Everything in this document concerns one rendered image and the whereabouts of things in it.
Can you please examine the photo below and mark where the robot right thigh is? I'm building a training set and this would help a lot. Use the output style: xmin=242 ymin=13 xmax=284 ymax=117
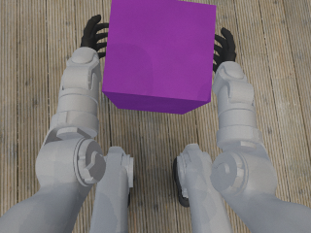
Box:
xmin=177 ymin=149 xmax=233 ymax=233

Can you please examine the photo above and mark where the robot right upper arm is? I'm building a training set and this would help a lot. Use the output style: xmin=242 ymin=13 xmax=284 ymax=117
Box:
xmin=210 ymin=150 xmax=311 ymax=233

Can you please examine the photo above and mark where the left robot foot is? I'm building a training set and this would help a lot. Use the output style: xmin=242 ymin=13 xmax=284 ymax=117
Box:
xmin=127 ymin=187 xmax=131 ymax=207

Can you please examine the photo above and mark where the carton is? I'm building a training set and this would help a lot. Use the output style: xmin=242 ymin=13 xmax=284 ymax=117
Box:
xmin=101 ymin=0 xmax=217 ymax=115

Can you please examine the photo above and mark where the robot left hand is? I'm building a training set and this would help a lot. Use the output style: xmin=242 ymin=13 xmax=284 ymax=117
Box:
xmin=80 ymin=15 xmax=109 ymax=59

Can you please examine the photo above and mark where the left robot forearm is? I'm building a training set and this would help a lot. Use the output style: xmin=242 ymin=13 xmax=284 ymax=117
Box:
xmin=35 ymin=47 xmax=102 ymax=177

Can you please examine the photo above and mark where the right robot forearm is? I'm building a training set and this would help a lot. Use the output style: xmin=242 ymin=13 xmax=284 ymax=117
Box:
xmin=212 ymin=61 xmax=272 ymax=164

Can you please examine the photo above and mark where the robot right hand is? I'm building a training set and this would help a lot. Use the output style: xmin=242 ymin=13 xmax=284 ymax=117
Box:
xmin=213 ymin=27 xmax=236 ymax=74

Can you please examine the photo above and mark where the robot left upper arm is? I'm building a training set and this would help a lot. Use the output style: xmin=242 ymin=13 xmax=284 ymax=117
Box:
xmin=0 ymin=137 xmax=106 ymax=233

